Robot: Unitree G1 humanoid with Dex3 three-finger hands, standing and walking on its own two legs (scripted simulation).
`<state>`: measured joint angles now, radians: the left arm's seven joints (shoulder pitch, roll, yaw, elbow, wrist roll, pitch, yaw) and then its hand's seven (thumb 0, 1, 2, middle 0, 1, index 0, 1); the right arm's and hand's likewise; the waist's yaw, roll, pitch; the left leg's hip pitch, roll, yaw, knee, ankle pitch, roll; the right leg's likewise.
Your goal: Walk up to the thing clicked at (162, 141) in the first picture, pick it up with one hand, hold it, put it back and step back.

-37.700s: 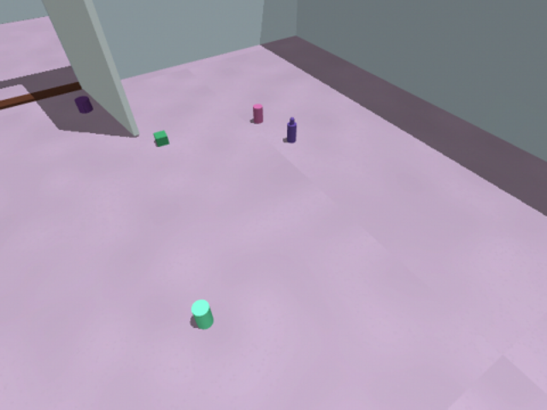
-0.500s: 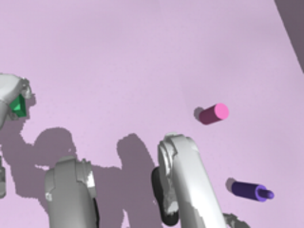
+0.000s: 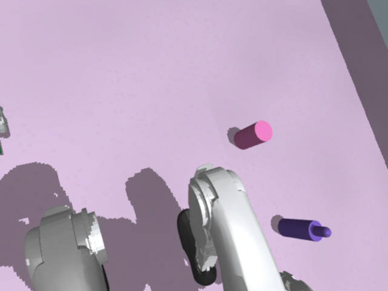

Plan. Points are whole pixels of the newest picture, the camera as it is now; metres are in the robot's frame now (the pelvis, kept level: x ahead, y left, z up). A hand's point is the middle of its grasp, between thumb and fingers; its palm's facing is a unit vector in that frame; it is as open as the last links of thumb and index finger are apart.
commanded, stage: rest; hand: left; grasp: from above
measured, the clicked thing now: out of the picture +0.48 +0.32 -0.23
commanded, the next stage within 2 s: open in 0.88 s
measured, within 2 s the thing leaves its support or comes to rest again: neither
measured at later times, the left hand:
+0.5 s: hand out of the picture +0.46 +0.30 -0.24, palm faces -0.48 -0.07 -0.87, open 7.8 cm
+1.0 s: hand out of the picture +0.47 +0.30 -0.24, palm faces -0.46 -0.06 -0.88, open 8.0 cm
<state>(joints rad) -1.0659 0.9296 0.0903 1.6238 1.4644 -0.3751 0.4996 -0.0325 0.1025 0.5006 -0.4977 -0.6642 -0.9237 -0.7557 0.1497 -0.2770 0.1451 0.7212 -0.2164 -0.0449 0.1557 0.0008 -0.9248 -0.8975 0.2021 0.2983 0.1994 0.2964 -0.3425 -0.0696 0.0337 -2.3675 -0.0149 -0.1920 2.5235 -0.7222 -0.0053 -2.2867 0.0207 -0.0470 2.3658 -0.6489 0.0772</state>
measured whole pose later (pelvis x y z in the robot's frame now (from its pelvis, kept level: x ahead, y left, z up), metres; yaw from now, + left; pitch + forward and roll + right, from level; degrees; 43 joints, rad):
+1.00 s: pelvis +0.00 +0.01 -0.01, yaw -3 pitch +27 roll -15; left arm -1.08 1.04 0.07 1.75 1.43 -0.32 0.59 -0.05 0.10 0.49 -0.52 -0.64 -0.89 -0.71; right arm 0.09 -0.32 0.29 0.63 -0.29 -0.15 0.21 0.00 -0.92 -0.90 0.20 0.30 0.20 0.30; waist -0.41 -0.12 0.13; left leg -2.36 -0.01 -0.25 2.60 -0.74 0.00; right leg -2.26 0.04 -0.10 2.39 -0.64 0.08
